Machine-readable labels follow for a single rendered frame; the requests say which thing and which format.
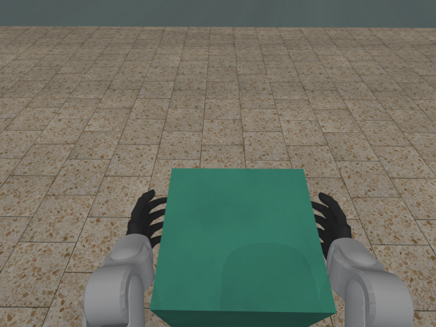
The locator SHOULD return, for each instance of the robot left hand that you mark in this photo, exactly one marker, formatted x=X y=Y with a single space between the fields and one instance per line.
x=141 y=219

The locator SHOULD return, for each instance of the carton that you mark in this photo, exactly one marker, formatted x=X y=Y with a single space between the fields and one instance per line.
x=240 y=248

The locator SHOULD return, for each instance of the robot right hand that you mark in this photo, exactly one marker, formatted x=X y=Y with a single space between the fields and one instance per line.
x=334 y=224

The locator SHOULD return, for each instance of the robot left forearm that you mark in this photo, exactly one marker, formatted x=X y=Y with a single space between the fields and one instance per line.
x=114 y=293

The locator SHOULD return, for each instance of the robot right forearm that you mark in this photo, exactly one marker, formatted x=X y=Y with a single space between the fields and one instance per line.
x=372 y=296

